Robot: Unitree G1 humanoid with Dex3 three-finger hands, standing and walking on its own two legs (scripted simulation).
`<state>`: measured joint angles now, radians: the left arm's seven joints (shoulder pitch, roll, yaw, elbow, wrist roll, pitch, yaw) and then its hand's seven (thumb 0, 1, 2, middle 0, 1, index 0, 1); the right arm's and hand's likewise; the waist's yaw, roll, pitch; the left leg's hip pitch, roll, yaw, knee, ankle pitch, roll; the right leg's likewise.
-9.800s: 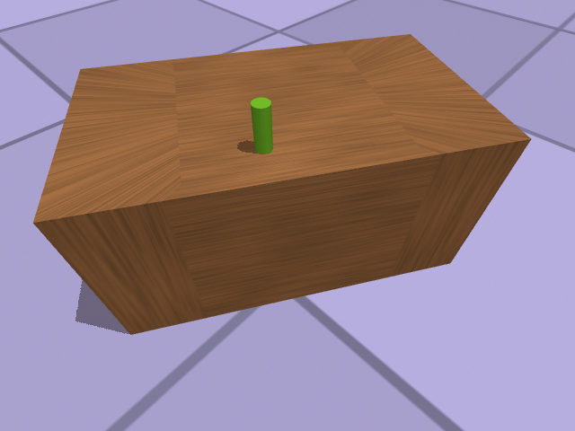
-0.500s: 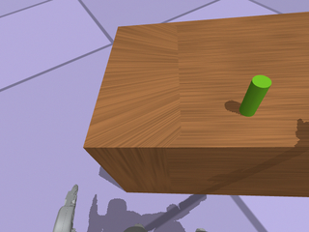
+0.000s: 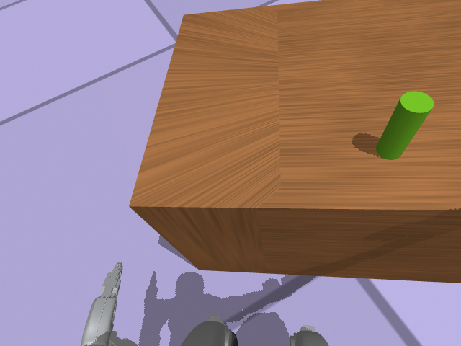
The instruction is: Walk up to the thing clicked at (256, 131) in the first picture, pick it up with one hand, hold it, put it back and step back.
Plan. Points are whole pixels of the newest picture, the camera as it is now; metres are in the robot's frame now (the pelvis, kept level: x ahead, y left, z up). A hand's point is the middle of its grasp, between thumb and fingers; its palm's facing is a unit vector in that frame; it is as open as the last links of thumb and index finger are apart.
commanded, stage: go down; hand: right
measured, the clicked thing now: (401, 128) +0.52 -0.26 +0.00
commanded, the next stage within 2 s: approach in 1.34 s
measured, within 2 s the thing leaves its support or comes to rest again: neither
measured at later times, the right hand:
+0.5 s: hand out of the picture +0.41 -0.44 +0.12, palm faces +0.32 +0.95 +0.02, open 17.6 cm
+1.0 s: hand out of the picture +0.42 -0.45 +0.14, palm faces +0.34 +0.94 +0.02, open 17.5 cm
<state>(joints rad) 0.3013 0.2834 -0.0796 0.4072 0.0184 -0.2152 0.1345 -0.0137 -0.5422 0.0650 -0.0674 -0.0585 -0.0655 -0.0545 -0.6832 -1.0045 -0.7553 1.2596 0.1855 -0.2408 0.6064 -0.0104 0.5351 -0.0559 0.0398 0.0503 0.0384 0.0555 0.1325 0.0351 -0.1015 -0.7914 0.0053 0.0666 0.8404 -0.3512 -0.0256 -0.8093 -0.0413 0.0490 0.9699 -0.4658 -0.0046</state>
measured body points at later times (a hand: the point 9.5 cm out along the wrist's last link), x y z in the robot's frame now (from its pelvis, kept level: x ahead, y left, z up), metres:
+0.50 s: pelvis +0.00 -0.01 +0.00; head +0.11 -0.06 +0.43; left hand +0.15 +0.25 -0.04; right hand +0.39 -0.49 +0.13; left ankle +0.03 +0.14 -0.69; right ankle -0.01 -0.11 -0.69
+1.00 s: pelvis +0.00 -0.01 -0.01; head +0.12 -0.06 +0.42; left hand +0.14 +0.26 -0.03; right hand +0.40 -0.50 +0.14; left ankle +0.03 +0.14 -0.69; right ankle -0.01 -0.11 -0.69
